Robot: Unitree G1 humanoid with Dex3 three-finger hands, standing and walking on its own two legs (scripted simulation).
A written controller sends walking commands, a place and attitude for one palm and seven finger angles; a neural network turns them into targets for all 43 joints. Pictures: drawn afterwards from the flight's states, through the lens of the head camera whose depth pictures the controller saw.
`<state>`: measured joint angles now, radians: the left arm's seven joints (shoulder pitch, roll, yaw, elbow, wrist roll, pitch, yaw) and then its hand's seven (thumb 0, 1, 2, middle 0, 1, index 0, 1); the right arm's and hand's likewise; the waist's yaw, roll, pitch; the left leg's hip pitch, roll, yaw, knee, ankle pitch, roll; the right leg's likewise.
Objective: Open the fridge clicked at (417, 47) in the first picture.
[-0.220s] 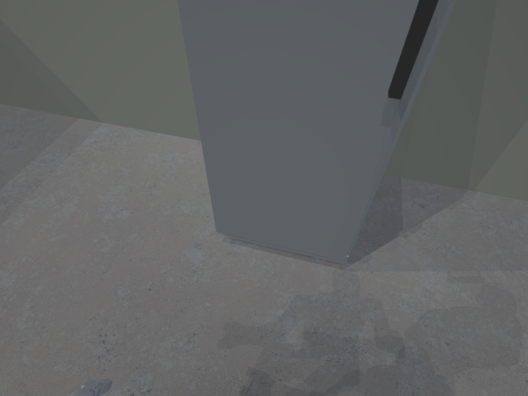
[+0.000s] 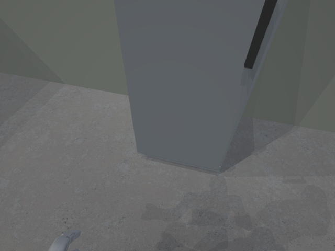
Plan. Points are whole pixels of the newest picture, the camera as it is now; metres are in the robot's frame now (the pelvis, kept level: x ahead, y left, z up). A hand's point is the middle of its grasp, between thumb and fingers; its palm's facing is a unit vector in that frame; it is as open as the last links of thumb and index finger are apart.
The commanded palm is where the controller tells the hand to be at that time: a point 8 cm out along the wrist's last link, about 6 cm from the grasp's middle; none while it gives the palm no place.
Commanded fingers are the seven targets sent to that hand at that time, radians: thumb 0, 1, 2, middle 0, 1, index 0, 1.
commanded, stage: stand and wait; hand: right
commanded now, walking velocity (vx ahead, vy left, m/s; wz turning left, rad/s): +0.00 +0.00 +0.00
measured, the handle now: (259, 29) +0.72 -0.25 +0.22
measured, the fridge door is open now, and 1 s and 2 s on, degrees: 0 0 0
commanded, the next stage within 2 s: look at it before walking up in 0.66 s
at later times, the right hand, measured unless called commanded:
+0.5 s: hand out of the picture +0.05 -0.23 -0.15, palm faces -0.03 +0.94 -0.34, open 7.4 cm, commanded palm none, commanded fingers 0.00 -0.90 -0.90 0.20 0.30 0.20 0.30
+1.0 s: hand out of the picture +0.06 -0.23 -0.15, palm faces -0.03 +0.94 -0.34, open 7.4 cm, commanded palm none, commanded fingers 0.00 -0.90 -0.90 0.20 0.30 0.20 0.30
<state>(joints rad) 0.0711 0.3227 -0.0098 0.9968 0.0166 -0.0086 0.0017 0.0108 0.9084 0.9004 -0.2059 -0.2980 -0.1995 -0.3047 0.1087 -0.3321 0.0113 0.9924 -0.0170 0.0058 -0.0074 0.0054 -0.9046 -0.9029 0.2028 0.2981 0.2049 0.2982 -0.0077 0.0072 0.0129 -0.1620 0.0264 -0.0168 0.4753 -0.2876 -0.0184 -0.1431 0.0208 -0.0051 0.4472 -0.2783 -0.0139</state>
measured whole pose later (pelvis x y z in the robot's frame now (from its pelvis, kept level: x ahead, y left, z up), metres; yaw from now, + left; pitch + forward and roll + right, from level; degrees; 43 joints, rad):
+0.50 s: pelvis -0.02 +0.02 +0.00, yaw +0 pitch -2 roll +0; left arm 0.14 0.34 -0.01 1.11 0.01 0.00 0.00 0.01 0.91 0.90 -0.21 -0.30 -0.20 -0.30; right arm 0.14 -0.34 0.00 1.08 -0.01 0.00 0.00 0.01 -0.90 -0.90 0.20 0.30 0.20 0.30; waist 0.00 0.00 0.05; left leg -0.15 0.00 -0.01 0.41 -0.22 0.01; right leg -0.13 -0.01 0.00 0.38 -0.22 0.01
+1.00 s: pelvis -0.02 +0.02 +0.01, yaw +0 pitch -2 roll +0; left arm 0.12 0.33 -0.01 1.11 0.01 -0.01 0.00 0.01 0.91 0.90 -0.21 -0.30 -0.20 -0.30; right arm 0.12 -0.34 0.00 1.08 -0.02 0.00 0.00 0.00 -0.90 -0.90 0.20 0.30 0.21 0.30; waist 0.00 0.00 0.03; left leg -0.15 -0.01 -0.01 0.38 -0.20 0.01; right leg -0.13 -0.01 0.00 0.36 -0.20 0.02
